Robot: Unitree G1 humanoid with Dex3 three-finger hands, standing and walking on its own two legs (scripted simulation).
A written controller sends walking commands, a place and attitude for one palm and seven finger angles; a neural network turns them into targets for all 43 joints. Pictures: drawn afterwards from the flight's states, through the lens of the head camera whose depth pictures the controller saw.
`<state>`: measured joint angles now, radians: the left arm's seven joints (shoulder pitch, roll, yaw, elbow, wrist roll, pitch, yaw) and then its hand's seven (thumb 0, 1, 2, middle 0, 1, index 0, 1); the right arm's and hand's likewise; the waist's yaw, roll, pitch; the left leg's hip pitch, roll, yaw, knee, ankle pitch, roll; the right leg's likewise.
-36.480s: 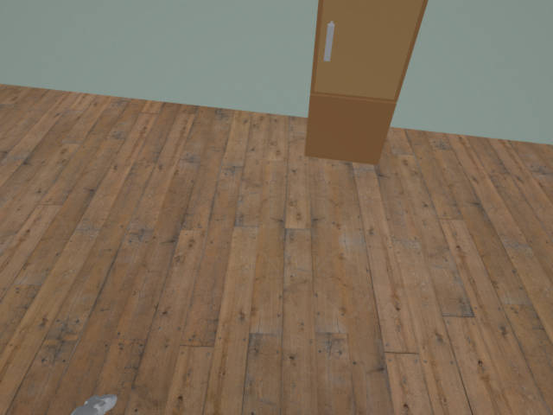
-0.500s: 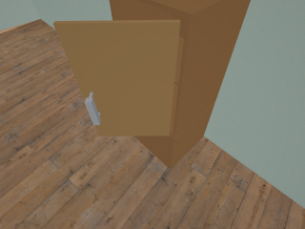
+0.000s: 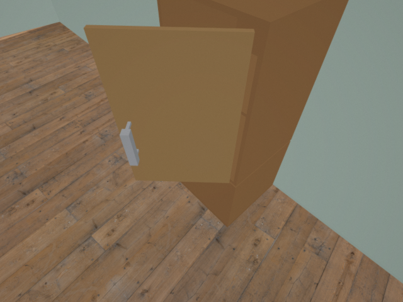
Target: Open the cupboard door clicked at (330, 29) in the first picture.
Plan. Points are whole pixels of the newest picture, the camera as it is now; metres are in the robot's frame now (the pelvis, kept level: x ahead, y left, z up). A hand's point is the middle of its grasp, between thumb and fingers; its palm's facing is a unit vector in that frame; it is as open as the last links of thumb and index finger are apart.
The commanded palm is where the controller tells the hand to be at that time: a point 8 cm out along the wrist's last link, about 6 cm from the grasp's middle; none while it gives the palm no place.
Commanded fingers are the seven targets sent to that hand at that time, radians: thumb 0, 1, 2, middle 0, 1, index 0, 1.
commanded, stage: shuffle to correct the standing spot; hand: left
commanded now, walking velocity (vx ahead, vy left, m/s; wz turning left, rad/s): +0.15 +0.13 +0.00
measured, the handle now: (131, 143) +0.57 +0.27 -0.10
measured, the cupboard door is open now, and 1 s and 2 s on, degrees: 46 46 46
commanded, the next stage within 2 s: come to a stop and stand still in 0.04 s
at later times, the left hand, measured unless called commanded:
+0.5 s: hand (131, 301) +0.15 +0.18 -0.16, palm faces +0.02 -0.97 -0.25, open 7.3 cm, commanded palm none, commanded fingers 0.00 0.90 0.90 -0.20 -0.30 -0.20 -0.30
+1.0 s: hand out of the picture +0.04 +0.26 -0.16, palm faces +0.01 -0.96 -0.29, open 7.4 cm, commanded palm none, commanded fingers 0.00 0.90 0.90 -0.20 -0.30 -0.20 -0.30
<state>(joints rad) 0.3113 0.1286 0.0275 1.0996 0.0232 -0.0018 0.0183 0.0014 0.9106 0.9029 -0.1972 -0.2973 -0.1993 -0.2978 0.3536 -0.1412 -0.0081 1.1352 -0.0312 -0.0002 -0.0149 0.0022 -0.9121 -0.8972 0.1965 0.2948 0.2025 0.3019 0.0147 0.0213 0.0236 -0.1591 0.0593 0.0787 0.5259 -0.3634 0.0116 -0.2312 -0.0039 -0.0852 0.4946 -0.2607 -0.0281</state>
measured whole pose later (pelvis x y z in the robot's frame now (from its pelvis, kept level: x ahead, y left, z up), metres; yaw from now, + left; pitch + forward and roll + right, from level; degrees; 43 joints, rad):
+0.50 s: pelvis +0.07 -0.01 +0.00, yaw +1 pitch -1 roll +2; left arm 0.12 0.16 0.03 1.01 0.02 -0.02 0.04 0.00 0.91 0.90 -0.19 -0.30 -0.20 -0.30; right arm 0.29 -0.12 -0.03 1.11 0.00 0.01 -0.04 0.01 -0.91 -0.90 0.20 0.30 0.20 0.30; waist -0.02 0.00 0.12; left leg -0.28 0.00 0.03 0.91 -0.56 -0.01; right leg -0.32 -0.04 -0.12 0.57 -0.24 -0.08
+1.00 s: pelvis +0.03 +0.05 +0.00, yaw -1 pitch -3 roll +1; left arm 0.34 0.19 0.00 0.99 0.03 0.03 0.02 0.00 0.91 0.90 -0.20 -0.30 -0.20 -0.30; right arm 0.26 -0.21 -0.02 0.92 -0.03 0.02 0.00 0.00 -0.94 -0.90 0.20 0.30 0.21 0.30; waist 0.02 0.06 0.00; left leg -0.21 -0.04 0.10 0.52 -0.28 0.06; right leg -0.34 -0.05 0.00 0.55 -0.19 0.00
